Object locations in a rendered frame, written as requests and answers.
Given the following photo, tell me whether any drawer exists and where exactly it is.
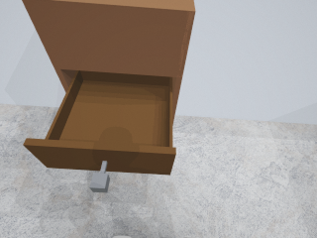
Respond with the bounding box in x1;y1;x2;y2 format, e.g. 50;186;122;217
23;70;176;176

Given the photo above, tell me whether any cabinet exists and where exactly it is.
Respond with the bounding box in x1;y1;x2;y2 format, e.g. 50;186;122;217
22;0;196;124

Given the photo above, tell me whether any handle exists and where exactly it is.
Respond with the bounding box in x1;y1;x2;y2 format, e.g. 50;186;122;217
90;161;110;193

